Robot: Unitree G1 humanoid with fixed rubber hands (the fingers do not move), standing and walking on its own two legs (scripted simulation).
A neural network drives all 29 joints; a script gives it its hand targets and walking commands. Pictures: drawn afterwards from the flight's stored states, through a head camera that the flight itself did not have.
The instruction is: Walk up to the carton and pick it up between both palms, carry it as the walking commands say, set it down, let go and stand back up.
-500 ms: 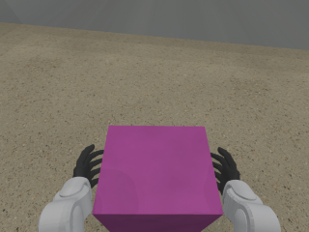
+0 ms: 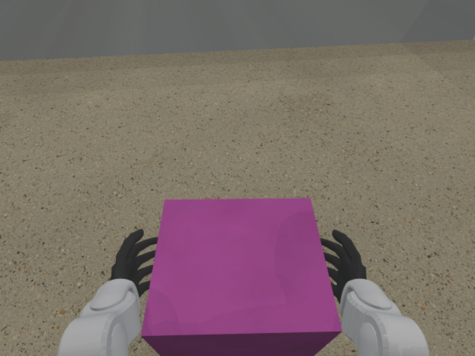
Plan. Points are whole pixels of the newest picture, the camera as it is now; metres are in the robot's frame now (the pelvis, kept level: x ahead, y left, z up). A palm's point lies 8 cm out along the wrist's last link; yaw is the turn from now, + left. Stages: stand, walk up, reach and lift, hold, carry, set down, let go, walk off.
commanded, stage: carry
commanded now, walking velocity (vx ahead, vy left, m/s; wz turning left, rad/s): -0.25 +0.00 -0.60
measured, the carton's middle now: (238, 288) +0.25 +0.00 +0.01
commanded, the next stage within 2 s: none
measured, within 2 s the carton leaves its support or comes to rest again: neither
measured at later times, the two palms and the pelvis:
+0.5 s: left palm out of the picture +0.13 +0.11 +0.10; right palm out of the picture +0.02 -0.19 +0.10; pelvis -0.15 +0.03 +0.00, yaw -19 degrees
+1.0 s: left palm out of the picture -0.03 +0.10 +0.08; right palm out of the picture -0.20 -0.16 +0.09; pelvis -0.31 +0.09 +0.00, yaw -35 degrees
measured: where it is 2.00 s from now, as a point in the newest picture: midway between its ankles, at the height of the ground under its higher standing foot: outside the picture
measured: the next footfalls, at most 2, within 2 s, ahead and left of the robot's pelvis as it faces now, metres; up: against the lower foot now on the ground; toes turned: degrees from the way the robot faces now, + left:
left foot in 0.12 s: -0.01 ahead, +0.11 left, +0.00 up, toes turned +0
right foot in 0.52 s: -0.20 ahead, -0.08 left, +0.00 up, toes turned -26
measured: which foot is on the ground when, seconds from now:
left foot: up 0.00-0.10, down 0.12-0.54, up 0.56-0.98, down 1.00-1.00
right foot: down 0.00-0.12, up 0.14-0.50, down 0.52-1.00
